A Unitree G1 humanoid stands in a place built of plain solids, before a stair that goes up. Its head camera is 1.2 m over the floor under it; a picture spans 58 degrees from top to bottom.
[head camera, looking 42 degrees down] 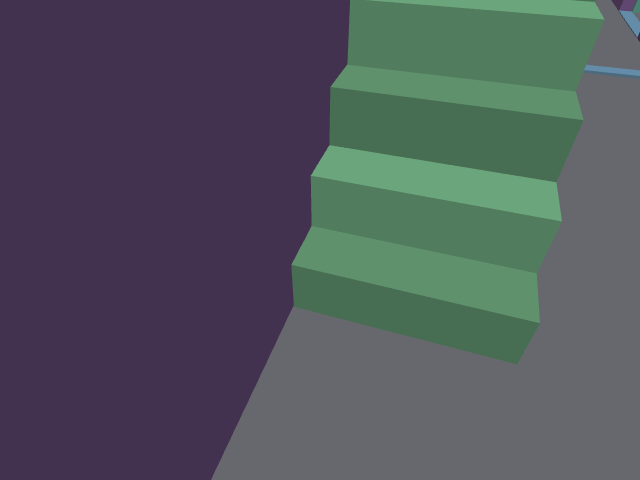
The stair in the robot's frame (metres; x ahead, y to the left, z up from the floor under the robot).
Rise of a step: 0.21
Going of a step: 0.20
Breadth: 0.75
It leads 18 degrees to the right of straight ahead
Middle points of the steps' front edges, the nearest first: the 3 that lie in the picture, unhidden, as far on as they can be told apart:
0.87 -0.26 0.21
1.06 -0.33 0.42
1.25 -0.39 0.63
